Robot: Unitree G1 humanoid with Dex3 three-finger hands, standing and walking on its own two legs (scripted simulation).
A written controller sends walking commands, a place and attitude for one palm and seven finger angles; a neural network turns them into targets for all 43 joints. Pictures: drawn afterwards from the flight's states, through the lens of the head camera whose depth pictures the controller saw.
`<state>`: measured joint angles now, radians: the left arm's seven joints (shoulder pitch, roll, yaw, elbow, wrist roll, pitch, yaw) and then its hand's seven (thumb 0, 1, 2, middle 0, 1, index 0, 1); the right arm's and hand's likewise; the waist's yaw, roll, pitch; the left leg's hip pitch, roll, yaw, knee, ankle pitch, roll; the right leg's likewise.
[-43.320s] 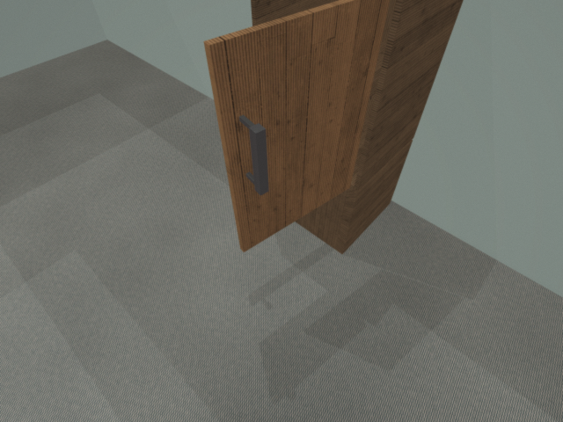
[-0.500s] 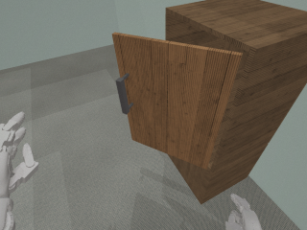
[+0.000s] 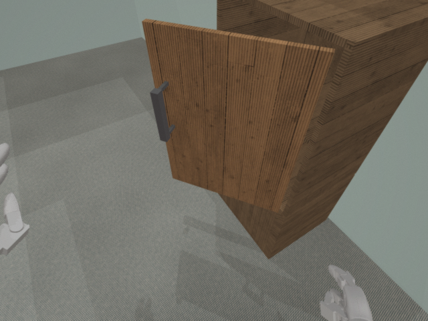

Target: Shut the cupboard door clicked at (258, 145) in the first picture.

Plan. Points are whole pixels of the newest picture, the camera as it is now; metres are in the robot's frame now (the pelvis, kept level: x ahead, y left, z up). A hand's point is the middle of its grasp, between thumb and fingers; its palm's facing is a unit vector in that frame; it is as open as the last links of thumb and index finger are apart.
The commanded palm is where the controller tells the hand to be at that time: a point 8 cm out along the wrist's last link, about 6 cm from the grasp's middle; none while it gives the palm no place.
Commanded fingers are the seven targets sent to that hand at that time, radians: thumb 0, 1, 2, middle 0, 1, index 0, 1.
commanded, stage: step back with the hand held close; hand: left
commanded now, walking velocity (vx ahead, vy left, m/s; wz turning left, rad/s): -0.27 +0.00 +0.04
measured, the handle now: (165, 112) +0.64 +0.18 +0.02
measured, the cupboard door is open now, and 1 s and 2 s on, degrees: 36 36 36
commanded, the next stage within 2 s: stop stepping back and stand still in 0.80 s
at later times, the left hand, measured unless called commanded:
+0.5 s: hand out of the picture +0.11 +0.25 +0.17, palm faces +0.50 -0.76 -0.42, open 7.4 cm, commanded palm +0.04 +0.29 +0.18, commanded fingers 0.00 0.90 0.90 -0.20 -0.30 -0.20 -0.30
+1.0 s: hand out of the picture -0.02 +0.28 +0.17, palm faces +0.51 -0.75 -0.41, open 7.4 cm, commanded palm -0.09 +0.30 +0.18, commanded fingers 0.00 0.90 0.90 -0.20 -0.30 -0.20 -0.30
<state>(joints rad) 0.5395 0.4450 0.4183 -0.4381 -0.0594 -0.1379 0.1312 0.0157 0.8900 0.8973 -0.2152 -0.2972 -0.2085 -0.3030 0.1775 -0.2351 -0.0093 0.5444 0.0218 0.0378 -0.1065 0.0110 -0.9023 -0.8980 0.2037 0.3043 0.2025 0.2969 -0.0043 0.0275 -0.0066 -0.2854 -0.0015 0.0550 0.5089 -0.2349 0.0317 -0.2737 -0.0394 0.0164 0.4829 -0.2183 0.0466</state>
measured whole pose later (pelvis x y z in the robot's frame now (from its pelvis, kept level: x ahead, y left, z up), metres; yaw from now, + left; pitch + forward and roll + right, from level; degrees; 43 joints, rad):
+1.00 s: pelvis -0.21 -0.01 +0.00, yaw +4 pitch +0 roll -3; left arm 0.46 0.43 0.43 -0.46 -0.03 -0.22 0.15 0.02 0.89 0.90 -0.21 -0.30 -0.21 -0.30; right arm 0.13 -0.18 0.00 0.60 0.00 -0.09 -0.08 0.01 -0.90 -0.90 0.21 0.30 0.20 0.30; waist 0.02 -0.01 0.00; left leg -0.40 0.03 0.05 0.51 -0.12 0.05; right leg -0.39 0.07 0.05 0.80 -0.39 0.02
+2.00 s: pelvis -0.29 +0.02 -0.01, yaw -1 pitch +0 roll +0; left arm 0.23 0.29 0.03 0.56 0.03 0.04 0.00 0.01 0.91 0.90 -0.20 -0.29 -0.19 -0.30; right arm 0.09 -0.30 0.02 0.78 -0.02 -0.02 0.00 0.01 -0.90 -0.90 0.20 0.30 0.20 0.30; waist -0.01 0.03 0.01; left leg -0.36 -0.01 0.05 0.58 -0.23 0.03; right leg -0.28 -0.01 -0.06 0.61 -0.32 -0.02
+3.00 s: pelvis -0.28 +0.02 +0.01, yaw -2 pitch -2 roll +0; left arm 0.19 0.23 0.01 1.13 0.02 -0.01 0.01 0.00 0.91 0.90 -0.20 -0.29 -0.20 -0.30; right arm 0.21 -0.24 0.00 1.12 -0.01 0.00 -0.02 0.00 -0.90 -0.90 0.20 0.30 0.20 0.30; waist -0.01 0.00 0.02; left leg -0.18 0.01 0.06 0.36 -0.14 0.02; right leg -0.10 0.01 -0.04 0.35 -0.21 -0.02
